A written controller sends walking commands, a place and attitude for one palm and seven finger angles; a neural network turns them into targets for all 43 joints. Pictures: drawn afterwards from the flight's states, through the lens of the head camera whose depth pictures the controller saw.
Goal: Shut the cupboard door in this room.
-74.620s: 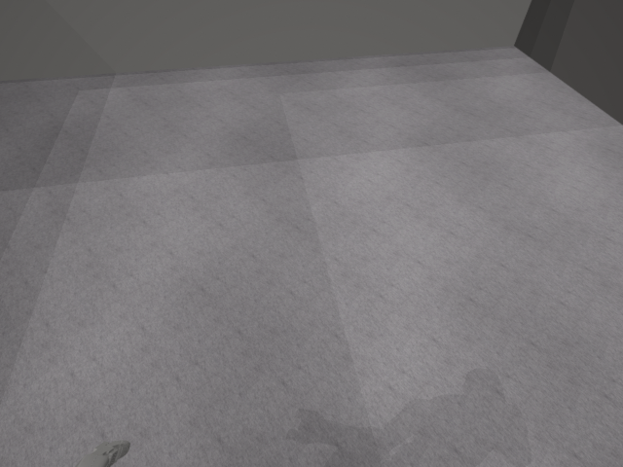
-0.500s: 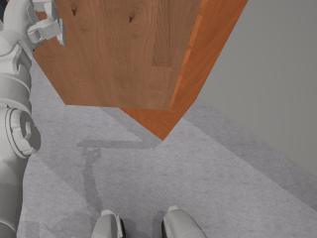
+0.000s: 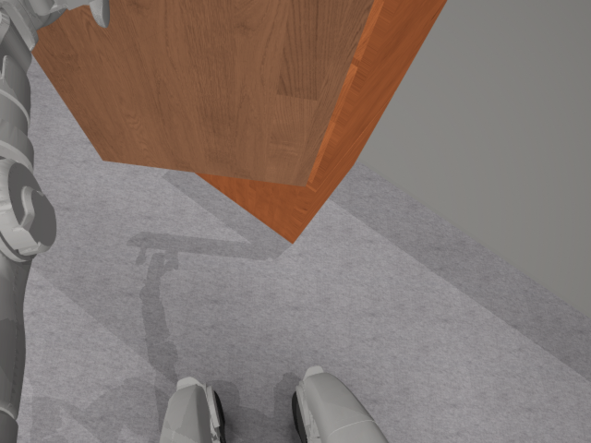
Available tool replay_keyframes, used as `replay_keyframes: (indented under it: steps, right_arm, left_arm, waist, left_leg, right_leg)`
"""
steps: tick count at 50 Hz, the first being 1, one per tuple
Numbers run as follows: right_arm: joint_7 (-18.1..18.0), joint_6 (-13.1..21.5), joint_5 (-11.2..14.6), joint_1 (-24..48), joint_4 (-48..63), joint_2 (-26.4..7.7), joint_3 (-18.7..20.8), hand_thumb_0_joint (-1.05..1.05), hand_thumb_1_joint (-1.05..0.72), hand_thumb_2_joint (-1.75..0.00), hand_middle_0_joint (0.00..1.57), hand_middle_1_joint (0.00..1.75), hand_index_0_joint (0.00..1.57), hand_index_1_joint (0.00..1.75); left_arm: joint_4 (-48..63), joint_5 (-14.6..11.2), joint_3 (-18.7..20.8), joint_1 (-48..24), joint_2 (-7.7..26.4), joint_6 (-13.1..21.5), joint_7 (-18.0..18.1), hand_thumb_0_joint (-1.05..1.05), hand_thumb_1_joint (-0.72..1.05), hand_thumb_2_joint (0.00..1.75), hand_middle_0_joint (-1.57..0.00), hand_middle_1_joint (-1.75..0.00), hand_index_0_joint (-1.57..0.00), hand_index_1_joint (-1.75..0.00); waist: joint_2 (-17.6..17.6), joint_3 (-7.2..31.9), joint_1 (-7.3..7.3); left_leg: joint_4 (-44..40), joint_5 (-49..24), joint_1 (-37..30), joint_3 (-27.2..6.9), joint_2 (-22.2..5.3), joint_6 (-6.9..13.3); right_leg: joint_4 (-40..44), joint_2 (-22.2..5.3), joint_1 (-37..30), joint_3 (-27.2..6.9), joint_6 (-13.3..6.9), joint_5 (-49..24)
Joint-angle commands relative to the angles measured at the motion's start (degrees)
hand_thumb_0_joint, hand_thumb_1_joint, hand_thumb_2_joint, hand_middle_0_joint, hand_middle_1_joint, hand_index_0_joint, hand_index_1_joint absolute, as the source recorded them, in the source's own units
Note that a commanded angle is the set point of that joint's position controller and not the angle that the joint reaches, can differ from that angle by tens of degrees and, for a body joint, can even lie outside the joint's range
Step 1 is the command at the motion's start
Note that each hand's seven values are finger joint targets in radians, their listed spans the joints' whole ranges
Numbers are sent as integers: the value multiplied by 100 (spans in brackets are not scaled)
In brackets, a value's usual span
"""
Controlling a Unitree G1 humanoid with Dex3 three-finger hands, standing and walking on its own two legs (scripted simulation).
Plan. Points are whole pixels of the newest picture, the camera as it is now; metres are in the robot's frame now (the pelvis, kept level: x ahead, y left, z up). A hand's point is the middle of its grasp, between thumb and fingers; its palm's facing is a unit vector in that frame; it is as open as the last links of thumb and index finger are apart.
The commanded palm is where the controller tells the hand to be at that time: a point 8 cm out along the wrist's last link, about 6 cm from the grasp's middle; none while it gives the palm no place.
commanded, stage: push the door shut along its arc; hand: left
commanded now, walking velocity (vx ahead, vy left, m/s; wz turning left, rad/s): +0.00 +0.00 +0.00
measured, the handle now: out of the picture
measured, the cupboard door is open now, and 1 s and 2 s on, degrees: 32 26 26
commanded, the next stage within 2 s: pull the fist back off the door in 0.02 s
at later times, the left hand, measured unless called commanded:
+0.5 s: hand out of the picture +0.61 +0.07 +0.15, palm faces +0.10 -0.99 -0.02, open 3.1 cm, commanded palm +0.58 +0.11 +0.15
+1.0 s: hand (130, 37) +0.53 +0.08 +0.16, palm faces +0.10 -1.00 +0.00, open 3.1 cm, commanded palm +0.51 +0.13 +0.15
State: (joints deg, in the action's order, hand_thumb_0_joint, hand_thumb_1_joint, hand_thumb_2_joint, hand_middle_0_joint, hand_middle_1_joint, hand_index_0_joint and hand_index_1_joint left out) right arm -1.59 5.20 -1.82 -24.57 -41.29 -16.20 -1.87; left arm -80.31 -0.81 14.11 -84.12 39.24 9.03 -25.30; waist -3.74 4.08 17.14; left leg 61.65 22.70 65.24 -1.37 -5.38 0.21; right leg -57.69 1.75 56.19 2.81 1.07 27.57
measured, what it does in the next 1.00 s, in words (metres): stands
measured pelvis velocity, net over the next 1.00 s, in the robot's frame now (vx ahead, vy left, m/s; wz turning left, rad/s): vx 0.03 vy -0.02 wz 0.04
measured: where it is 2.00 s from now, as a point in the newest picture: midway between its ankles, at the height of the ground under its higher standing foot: outside the picture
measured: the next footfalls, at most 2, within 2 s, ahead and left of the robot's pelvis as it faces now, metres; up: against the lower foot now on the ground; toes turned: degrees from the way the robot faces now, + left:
none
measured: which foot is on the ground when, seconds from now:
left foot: down 0.00-1.00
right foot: down 0.00-1.00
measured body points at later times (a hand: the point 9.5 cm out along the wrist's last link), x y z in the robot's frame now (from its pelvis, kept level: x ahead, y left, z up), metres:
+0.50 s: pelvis +0.01 -0.01 +0.01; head +0.16 +0.00 +0.43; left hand +0.60 +0.12 +0.16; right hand -0.08 -0.23 -0.09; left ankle +0.05 +0.12 -0.66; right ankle -0.01 -0.14 -0.66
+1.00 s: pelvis +0.03 -0.02 +0.04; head +0.11 -0.02 +0.48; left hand +0.52 +0.14 +0.16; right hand +0.06 -0.30 -0.08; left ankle +0.05 +0.12 -0.66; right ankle -0.01 -0.14 -0.66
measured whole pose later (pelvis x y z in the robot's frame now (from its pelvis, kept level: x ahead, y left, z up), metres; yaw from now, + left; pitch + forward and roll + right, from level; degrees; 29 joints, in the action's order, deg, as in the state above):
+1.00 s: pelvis +0.03 -0.02 +0.04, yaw +2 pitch +17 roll -2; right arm 3.5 1.7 -2.3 -22.1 -39.0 -16.0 3.0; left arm -62.2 -2.0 14.0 -53.5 12.7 20.0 6.2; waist -3.0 6.9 8.7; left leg 49.8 21.0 45.6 -0.6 -4.4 -1.8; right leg -48.1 1.0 37.8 2.5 -0.5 27.0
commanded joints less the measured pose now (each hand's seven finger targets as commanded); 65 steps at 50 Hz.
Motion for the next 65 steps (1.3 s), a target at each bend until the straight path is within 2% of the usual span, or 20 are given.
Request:
replay_keyframes:
  steps: [1,6,7,11,13,15,17,19,23,27,33,40,45,52,55,56,57,60,63,65]
  right_arm:
    - [-105,77,-17,-1394,-26,-1190,409,0,-90,-90,20,30,20,30]
    - [-109,100,-21,-1412,-20,-1181,375,0,-90,-90,20,30,20,30]
    - [0,111,-107,-1656,199,-984,254,0,-90,-90,20,30,20,30]
    - [363,45,-340,-1849,303,-967,374,0,-90,-90,20,30,20,30]
    - [538,8,-470,-1890,357,-904,402,0,-90,-90,20,30,20,30]
    - [681,-35,-558,-1933,303,-888,458,0,-90,-90,20,30,20,30]
    - [755,-125,-555,-1982,276,-916,546,0,-90,-90,20,30,20,30]
    - [741,-195,-510,-1999,278,-960,584,0,-90,-90,20,30,20,30]
    - [606,-323,-333,-1885,341,-930,538,0,-90,-90,20,30,20,30]
    - [571,-326,-352,-1830,431,-833,476,0,-90,-90,20,30,20,30]
    - [632,-357,-283,-1672,546,-783,597,0,-90,-90,20,30,20,30]
    - [486,-379,-40,-1253,546,-730,712,0,-90,-90,20,30,20,30]
    - [460,-250,-47,-992,377,-638,724,0,-90,-90,20,30,20,30]
    - [404,-339,7,-711,367,-692,650,0,-90,-90,20,30,20,30]
    - [330,-331,6,-619,438,-716,605,0,-90,-90,20,30,20,30]
    - [326,-318,-11,-557,445,-672,597,0,-90,-90,20,30,20,30]
    - [315,-290,-8,-560,504,-698,593,0,-90,-90,20,30,20,30]
    - [299,-290,-1,-446,744,-662,579,0,-90,-90,20,30,20,30]
    - [317,-305,59,-335,905,-577,600,0,-90,-90,20,30,20,30]
    - [286,-334,167,-285,1002,-624,600,0,-90,-90,20,30,20,30]
  left_arm:
    - [1335,-78,23,-3522,469,321,-51,0,90,90,-130,-150,-130,-150]
    - [1231,-33,2,-3690,433,257,-24,0,90,90,-130,-150,-130,-150]
    - [1143,-365,1115,-3617,609,55,1132,0,90,90,-130,-150,-130,-150]
    - [1336,80,1038,-3230,-50,13,2849,0,90,90,-130,-150,-130,-150]
    - [1784,488,959,-3196,-240,218,3632,0,90,90,-130,-150,-130,-150]
    - [1801,992,661,-3038,-447,455,4038,0,90,90,-130,-150,-130,-150]
    - [1885,1205,362,-3120,-593,576,4033,0,90,90,-130,-150,-130,-150]
    - [1865,1074,283,-3205,-617,596,3788,0,90,90,-130,-150,-130,-150]
    - [1599,569,775,-2830,-160,439,3394,0,90,90,-130,-150,-130,-150]
    - [1746,515,1289,-2108,266,716,3490,0,90,90,-130,-150,-130,-150]
    - [1825,559,876,-376,-409,1125,3317,0,90,90,-130,-150,-130,-150]
    - [2908,-280,224,-481,-1548,1114,2867,0,90,90,-130,-150,-130,-150]
    - [3573,-195,37,-438,-1735,1596,3104,0,90,90,-130,-150,-130,-150]
    - [2380,19,23,-226,-1618,1199,3283,0,90,90,-130,-150,-130,-150]
    - [2350,-104,343,-511,-1310,1166,3337,0,90,90,-130,-150,-130,-150]
    - [2243,-132,229,-479,-1489,1166,3322,0,90,90,-130,-150,-130,-150]
    - [2373,-148,536,-341,-1176,1254,3311,0,90,90,-130,-150,-130,-150]
    - [2989,-107,898,542,-739,1555,3154,0,90,90,-130,-150,-130,-150]
    - [3415,-49,479,1492,-1196,1535,2901,0,90,90,-130,-150,-130,-150]
    - [3644,-250,500,1999,-1219,1304,2731,0,90,90,-130,-150,-130,-150]
  waist:
    - [-1253,3362,426]
    - [-1246,3391,495]
    - [-1305,3270,200]
    - [-1006,3531,230]
    - [-1129,3612,169]
    - [-1096,3583,251]
    - [-1119,3562,317]
    - [-1038,3639,326]
    - [-735,3623,50]
    - [-488,3376,-174]
    - [61,3025,-442]
    - [-68,2889,-462]
    - [-418,3027,-530]
    - [330,2238,-486]
    - [474,2482,-509]
    - [438,2408,-505]
    - [551,2639,-617]
    - [164,3352,-1051]
    - [134,3201,-1192]
    - [576,2832,-1224]
  left_leg:
    - [-155,-2435,-4263,-425,223,202]
    - [-83,-2395,-4190,-418,234,227]
    - [-196,-2137,-3604,-473,161,154]
    - [-265,-2324,-3656,-582,163,82]
    - [-285,-2353,-3747,-556,180,64]
    - [-290,-2399,-3840,-569,164,46]
    - [-414,-2234,-3947,-540,182,38]
    - [-536,-2162,-4049,-491,241,55]
    - [-792,-2026,-3661,-241,361,112]
    - [-916,-2174,-3354,-83,387,159]
    - [-1108,-2288,-3275,191,462,162]
    - [-1337,-2351,-4161,243,532,138]
    - [-1231,-2754,-4711,143,517,110]
    - [-1416,-1972,-4021,138,534,113]
    - [-1466,-1893,-3919,143,556,122]
    - [-1442,-1836,-3876,172,572,122]
    - [-1427,-1851,-3843,165,566,132]
    - [-1505,-2338,-4174,251,576,109]
    - [-1576,-2455,-4373,348,552,107]
    - [-1778,-2262,-4244,387,537,143]
  right_leg:
    - [706,287,495,165,-231,-1809]
    - [647,303,593,183,-238,-1782]
    - [773,219,255,102,-214,-1658]
    - [580,202,285,219,-123,-1677]
    - [590,209,299,243,-119,-1639]
    - [600,222,430,248,-131,-1599]
    - [716,236,309,228,-161,-1572]
    - [862,259,15,188,-188,-1665]
    - [1139,274,-962,70,-168,-2026]
    - [1216,238,-1530,-10,-111,-2499]
    - [1372,224,-2232,-92,-102,-3242]
    - [1666,242,-2335,-95,-81,-3512]
    - [1481,206,-2063,-52,-105,-3542]
    - [1568,119,-1926,-93,-65,-2988]
    - [1558,85,-2180,-147,-41,-3008]
    - [1582,94,-2165,-167,-43,-2997]
    - [1552,78,-2321,-187,-39,-3008]
    - [1417,67,-2933,-206,-94,-3509]
    - [1512,115,-3063,-162,-108,-3684]
    - [1713,137,-3274,-145,-72,-3696]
